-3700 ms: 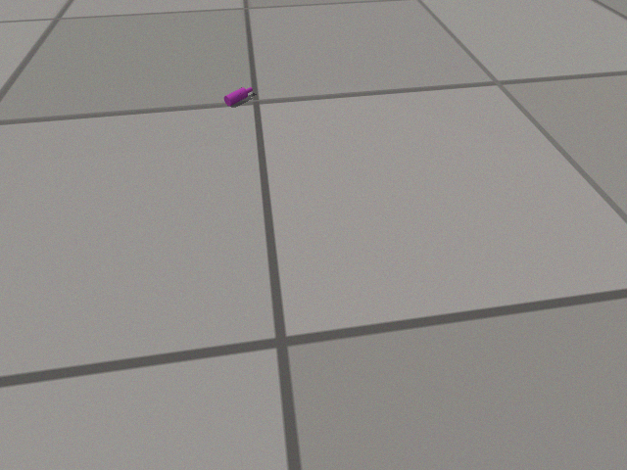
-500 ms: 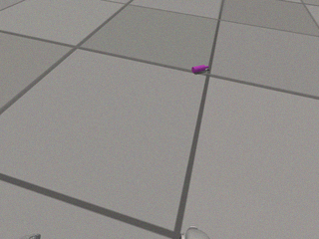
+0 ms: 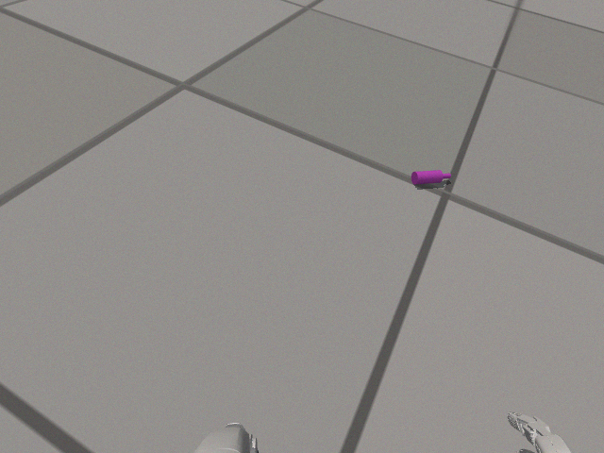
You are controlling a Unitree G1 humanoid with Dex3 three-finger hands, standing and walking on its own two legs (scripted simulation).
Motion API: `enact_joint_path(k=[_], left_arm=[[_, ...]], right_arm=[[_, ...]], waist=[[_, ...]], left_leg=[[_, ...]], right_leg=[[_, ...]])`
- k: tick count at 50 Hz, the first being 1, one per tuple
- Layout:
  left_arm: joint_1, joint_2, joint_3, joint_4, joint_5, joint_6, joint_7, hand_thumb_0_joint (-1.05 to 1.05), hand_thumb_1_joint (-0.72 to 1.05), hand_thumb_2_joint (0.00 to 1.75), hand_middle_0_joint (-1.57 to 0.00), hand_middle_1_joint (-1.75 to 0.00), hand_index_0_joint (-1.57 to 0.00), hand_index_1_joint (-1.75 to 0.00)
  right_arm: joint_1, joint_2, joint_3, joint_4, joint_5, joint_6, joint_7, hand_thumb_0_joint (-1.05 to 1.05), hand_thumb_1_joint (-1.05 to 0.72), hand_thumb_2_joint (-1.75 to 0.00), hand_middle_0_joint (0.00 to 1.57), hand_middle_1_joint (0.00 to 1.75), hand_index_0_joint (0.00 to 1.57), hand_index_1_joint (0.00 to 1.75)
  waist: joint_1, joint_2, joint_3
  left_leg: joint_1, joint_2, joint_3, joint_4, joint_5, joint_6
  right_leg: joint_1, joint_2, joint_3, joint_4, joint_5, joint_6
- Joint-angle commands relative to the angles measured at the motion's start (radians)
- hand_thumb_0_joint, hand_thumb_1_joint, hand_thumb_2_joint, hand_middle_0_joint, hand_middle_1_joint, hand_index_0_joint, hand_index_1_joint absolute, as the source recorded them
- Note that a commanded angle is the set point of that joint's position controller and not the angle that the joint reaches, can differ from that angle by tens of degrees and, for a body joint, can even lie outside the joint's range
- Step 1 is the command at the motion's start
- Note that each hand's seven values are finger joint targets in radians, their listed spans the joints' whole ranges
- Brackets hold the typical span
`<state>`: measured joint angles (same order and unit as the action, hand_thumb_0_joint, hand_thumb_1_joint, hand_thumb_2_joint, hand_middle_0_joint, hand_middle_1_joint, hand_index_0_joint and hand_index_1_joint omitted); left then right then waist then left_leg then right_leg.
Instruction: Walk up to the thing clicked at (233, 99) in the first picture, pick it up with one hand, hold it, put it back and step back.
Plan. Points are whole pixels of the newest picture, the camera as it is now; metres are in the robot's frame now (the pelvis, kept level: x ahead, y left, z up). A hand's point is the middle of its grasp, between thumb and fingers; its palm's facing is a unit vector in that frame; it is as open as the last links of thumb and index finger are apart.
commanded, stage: walk up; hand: left
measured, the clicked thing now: (432, 176) +1.46 -0.66 -0.71
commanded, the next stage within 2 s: none
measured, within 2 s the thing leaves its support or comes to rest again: neither
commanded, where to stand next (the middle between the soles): +1.20 -0.97 m, yaw +13 degrees
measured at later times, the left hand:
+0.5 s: hand (252, 281) +0.40 +0.10 -0.09, palm faces -0.01 -0.93 -0.37, open 7.4 cm
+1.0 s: hand (332, 270) +0.47 -0.05 -0.14, palm faces +0.06 -0.96 -0.27, open 7.4 cm
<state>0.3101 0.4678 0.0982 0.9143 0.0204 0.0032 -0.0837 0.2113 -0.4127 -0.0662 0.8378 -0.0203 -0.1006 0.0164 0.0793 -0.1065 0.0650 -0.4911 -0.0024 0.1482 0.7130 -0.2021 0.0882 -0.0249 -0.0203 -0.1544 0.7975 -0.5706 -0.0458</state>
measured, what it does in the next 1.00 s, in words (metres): walks ahead: right foot, then left foot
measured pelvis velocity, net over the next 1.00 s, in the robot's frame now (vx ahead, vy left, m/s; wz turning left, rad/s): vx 0.47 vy -0.30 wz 0.08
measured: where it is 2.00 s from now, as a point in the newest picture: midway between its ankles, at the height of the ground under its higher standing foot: (449, 287)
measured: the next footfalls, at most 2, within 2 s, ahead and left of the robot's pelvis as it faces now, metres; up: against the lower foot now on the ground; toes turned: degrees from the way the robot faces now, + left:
right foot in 0.42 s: +0.38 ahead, -0.29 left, +0.00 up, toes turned -3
left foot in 0.90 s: +0.56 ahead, -0.18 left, +0.00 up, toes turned +11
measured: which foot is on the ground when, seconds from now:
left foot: down 0.00-0.46, up 0.48-0.88, down 0.90-1.00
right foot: up 0.00-0.40, down 0.42-0.92, up 0.94-1.00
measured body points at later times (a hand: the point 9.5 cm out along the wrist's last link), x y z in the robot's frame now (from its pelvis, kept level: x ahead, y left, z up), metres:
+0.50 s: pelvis +0.25 -0.18 +0.01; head +0.27 -0.19 +0.46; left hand +0.40 +0.15 -0.07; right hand +0.27 -0.54 -0.09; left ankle +0.14 +0.04 -0.65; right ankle +0.34 -0.29 -0.70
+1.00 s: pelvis +0.47 -0.30 +0.02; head +0.49 -0.27 +0.46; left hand +0.47 +0.00 -0.12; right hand +0.59 -0.62 -0.07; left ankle +0.52 -0.19 -0.70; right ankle +0.38 -0.37 -0.61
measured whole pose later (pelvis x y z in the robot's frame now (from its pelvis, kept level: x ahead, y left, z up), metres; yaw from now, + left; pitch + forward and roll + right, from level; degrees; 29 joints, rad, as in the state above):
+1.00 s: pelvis +0.47 -0.30 +0.02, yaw +5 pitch -3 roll +1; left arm 0.34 0.38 0.07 0.83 0.03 0.05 -0.07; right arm 0.27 -0.40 -0.03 0.85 0.01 -0.10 -0.07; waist 0.03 -0.07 0.11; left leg -0.36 0.02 0.12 0.67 -0.27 0.07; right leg -0.35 0.10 -0.05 1.24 -0.52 0.03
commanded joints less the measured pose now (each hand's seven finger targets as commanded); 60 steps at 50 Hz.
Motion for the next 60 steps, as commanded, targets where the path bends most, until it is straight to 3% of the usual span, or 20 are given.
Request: enact_joint_path(k=[1,4,10,16,19,21,22,23,24,26,29,36,42,44,45,46,47,51,56,60], left_arm=[[-0.026,0.277,0.034,-0.155,0.003,-0.028,0.019,0.0,0.9,0.9,-0.2,-0.3,-0.2,-0.3],[-0.079,0.212,0.037,-0.14,-0.011,-0.037,0.008,0.0,0.9,0.9,-0.2,-0.3,-0.2,-0.3],[-0.114,0.161,0.041,-0.168,0.002,0.003,-0.049,0.0,0.9,0.9,-0.2,-0.3,-0.2,-0.3],[-0.262,0.136,0.049,-0.187,0.006,0.001,-0.072,0.0,0.9,0.9,-0.2,-0.3,-0.2,-0.3],[-0.223,0.149,0.066,-0.162,0.005,-0.002,-0.068,0.0,0.9,0.9,-0.2,-0.3,-0.2,-0.3],[-0.035,0.21,0.1,-0.096,0.014,-0.013,-0.052,0.0,0.9,0.9,-0.2,-0.3,-0.2,-0.3],[0.106,0.273,0.129,-0.066,0.029,-0.026,-0.033,0.0,0.9,0.9,-0.2,-0.3,-0.2,-0.3],[0.083,0.367,0.134,-0.074,0.019,-0.034,-0.018,0.0,0.9,0.9,-0.2,-0.3,-0.2,-0.3],[-0.007,0.366,0.133,-0.091,0.0,-0.03,-0.006,0.0,0.9,0.9,-0.2,-0.3,-0.2,-0.3],[-0.096,0.281,0.108,-0.131,-0.01,-0.025,0.004,0.0,0.9,0.9,-0.2,-0.3,-0.2,-0.3],[-0.145,0.187,0.073,-0.129,0.003,-0.043,0.006,0.0,0.9,0.9,-0.2,-0.3,-0.2,-0.3],[-0.084,0.154,0.055,-0.191,0.026,-0.051,-0.005,0.0,0.9,0.9,-0.2,-0.3,-0.2,-0.3],[-0.026,0.142,0.05,-0.214,0.025,-0.022,0.009,0.0,0.9,0.9,-0.2,-0.3,-0.2,-0.3],[-0.032,0.144,0.044,-0.243,0.013,-0.023,0.023,0.0,0.9,0.9,-0.2,-0.3,-0.2,-0.3],[-0.023,0.112,0.034,-0.265,0.007,-0.026,0.032,0.0,0.9,0.9,-0.2,-0.3,-0.2,-0.3],[0.018,0.067,0.03,-0.277,0.007,-0.022,0.033,0.0,0.9,0.9,-0.2,-0.3,-0.2,-0.3],[-0.008,0.228,0.067,-0.263,0.005,0.007,0.035,0.0,0.9,0.9,-0.2,-0.3,-0.2,-0.3],[-0.049,0.179,0.062,-0.22,0.002,0.002,0.006,0.0,0.9,0.9,-0.2,-0.3,-0.2,-0.3],[-0.063,0.105,0.05,-0.222,0.002,0.024,-0.038,0.0,0.9,0.9,-0.2,-0.3,-0.2,-0.3],[-0.09,0.13,0.069,-0.197,0.001,0.033,-0.059,0.0,0.9,0.9,-0.2,-0.3,-0.2,-0.3]], right_arm=[[0.268,-0.392,-0.139,-0.032,0.036,-0.016,-0.063,0.0,-0.9,-0.9,0.2,0.3,0.2,0.3],[0.173,-0.296,-0.075,-0.04,0.046,-0.039,-0.07,0.0,-0.9,-0.9,0.2,0.3,0.2,0.3],[0.102,-0.321,-0.076,-0.035,0.027,-0.075,-0.046,0.0,-0.9,-0.9,0.2,0.3,0.2,0.3],[0.139,-0.346,-0.079,-0.005,0.02,-0.062,-0.041,0.0,-0.9,-0.9,0.2,0.3,0.2,0.3],[0.109,-0.357,-0.082,-0.006,0.008,-0.044,-0.052,0.0,-0.9,-0.9,0.2,0.3,0.2,0.3],[0.114,-0.311,-0.067,-0.004,0.007,-0.031,-0.059,0.0,-0.9,-0.9,0.2,0.3,0.2,0.3],[0.173,-0.225,-0.033,0.0,0.01,-0.029,-0.058,0.0,-0.9,-0.9,0.2,0.3,0.2,0.3],[0.208,-0.187,-0.014,-0.03,0.03,-0.029,-0.06,0.0,-0.9,-0.9,0.2,0.3,0.2,0.3],[0.197,-0.259,-0.031,-0.006,0.014,-0.016,-0.076,0.0,-0.9,-0.9,0.2,0.3,0.2,0.3],[0.118,-0.287,-0.041,0.038,0.04,-0.014,-0.067,0.0,-0.9,-0.9,0.2,0.3,0.2,0.3],[0.223,-0.246,-0.03,0.097,0.035,-0.003,-0.049,0.0,-0.9,-0.9,0.2,0.3,0.2,0.3],[0.097,-0.23,-0.021,0.05,0.028,0.014,-0.036,0.0,-0.9,-0.9,0.2,0.3,0.2,0.3],[0.138,-0.201,-0.017,0.028,0.032,0.003,-0.065,0.0,-0.9,-0.9,0.2,0.3,0.2,0.3],[0.305,-0.231,-0.036,0.058,0.019,-0.002,-0.088,0.0,-0.9,-0.9,0.2,0.3,0.2,0.3],[0.405,-0.294,-0.065,0.068,0.002,0.0,-0.097,0.0,-0.9,-0.9,0.2,0.3,0.2,0.3],[0.455,-0.36,-0.09,0.044,-0.006,0.002,-0.11,0.0,-0.9,-0.9,0.2,0.3,0.2,0.3],[0.388,-0.412,-0.111,0.018,0.043,-0.002,-0.127,0.0,-0.9,-0.9,0.2,0.3,0.2,0.3],[0.15,-0.277,-0.046,-0.015,0.038,-0.018,-0.117,0.0,-0.9,-0.9,0.2,0.3,0.2,0.3],[0.086,-0.326,-0.06,-0.012,0.01,-0.049,-0.077,0.0,-0.9,-0.9,0.2,0.3,0.2,0.3],[0.019,-0.382,-0.081,-0.017,0.001,-0.047,-0.067,0.0,-0.9,-0.9,0.2,0.3,0.2,0.3]], waist=[[-0.167,0.211,-0.233],[-0.097,0.085,-0.078],[-0.043,0.235,0.017],[-0.09,0.262,-0.02],[-0.051,0.265,-0.082],[0.053,0.11,-0.172],[0.12,-0.098,-0.225],[0.078,-0.343,-0.219],[0.054,-0.241,-0.194],[0.011,-0.087,-0.096],[-0.052,-0.105,-0.036],[-0.013,-0.046,0.055],[-0.036,0.043,-0.046],[-0.13,0.104,-0.112],[-0.189,0.222,-0.176],[-0.195,0.375,-0.268],[-0.2,0.229,-0.252],[-0.094,0.059,-0.025],[-0.054,0.307,0.054],[-0.043,0.352,0.0]], left_leg=[[0.748,0.529,-1.001,-0.408,-0.257,0.25],[0.389,0.355,-0.464,-0.366,0.316,0.103],[0.167,0.226,-0.188,-0.451,0.044,0.091],[0.242,0.242,-0.162,-0.425,0.087,0.07],[0.265,0.274,-0.159,-0.306,0.185,0.058],[0.13,0.217,-0.088,0.066,0.215,0.019],[-0.042,0.125,-0.065,0.362,0.06,-0.019],[-0.321,-0.046,-0.043,0.536,-0.329,-0.043],[-0.295,0.038,-0.134,0.636,-0.341,-0.036],[-0.205,0.101,-0.231,0.573,-0.182,-0.024],[-0.081,0.104,-0.187,0.398,-0.054,-0.04],[-0.101,0.067,-0.127,0.102,0.01,-0.083],[0.137,0.01,-0.036,-0.099,0.027,-0.041],[0.434,0.013,-0.061,-0.205,0.114,0.011],[0.655,0.171,-0.283,-0.223,0.079,0.099],[0.846,0.509,-0.792,-0.265,0.065,0.252],[0.788,0.657,-1.042,-0.369,-0.109,0.371],[0.316,0.333,-0.353,-0.366,0.156,0.138],[0.16,0.233,-0.124,-0.394,0.169,0.098],[0.078,0.263,-0.142,-0.417,-0.16,0.073]], right_leg=[[-0.758,-0.031,0.296,0.565,0.104,0.013],[-0.574,-0.097,0.295,0.5,0.233,0.035],[-0.512,-0.124,0.204,0.181,0.352,0.056],[-0.403,-0.123,0.152,-0.143,0.478,0.042],[-0.28,-0.093,0.118,-0.175,0.393,0.023],[0.023,-0.054,0.13,-0.256,0.31,-0.016],[0.184,-0.133,0.276,-0.342,0.159,-0.027],[0.267,-0.349,0.686,-0.565,0.057,-0.072],[0.184,-0.394,0.768,-0.6,-0.058,-0.134],[-0.068,-0.291,0.514,-0.594,-0.013,-0.09],[-0.203,-0.148,0.246,-0.542,0.289,-0.026],[-0.171,-0.151,0.201,-0.641,0.318,-0.02],[-0.063,-0.15,0.145,-0.362,0.881,0.004],[-0.216,-0.097,0.094,-0.073,0.979,0.058],[-0.438,-0.039,0.083,0.186,0.733,0.111],[-0.715,0.071,0.122,0.48,-0.054,0.151],[-0.807,0.024,0.323,0.72,-0.058,0.137],[-0.603,-0.034,0.342,0.511,0.199,0.083],[-0.502,-0.09,0.217,0.133,0.303,0.071],[-0.317,-0.131,0.191,-0.061,0.404,0.047]])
